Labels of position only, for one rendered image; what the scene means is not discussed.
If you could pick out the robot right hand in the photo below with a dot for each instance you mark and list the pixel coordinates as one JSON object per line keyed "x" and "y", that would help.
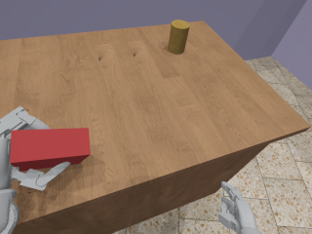
{"x": 237, "y": 215}

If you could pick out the robot left hand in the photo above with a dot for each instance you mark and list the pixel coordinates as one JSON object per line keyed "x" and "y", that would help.
{"x": 19, "y": 120}

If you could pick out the table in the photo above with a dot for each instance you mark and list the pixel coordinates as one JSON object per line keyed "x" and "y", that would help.
{"x": 165, "y": 130}

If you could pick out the robot left forearm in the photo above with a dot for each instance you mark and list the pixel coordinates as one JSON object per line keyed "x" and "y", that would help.
{"x": 9, "y": 211}

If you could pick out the sponge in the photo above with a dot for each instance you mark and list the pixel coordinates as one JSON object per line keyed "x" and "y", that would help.
{"x": 47, "y": 148}

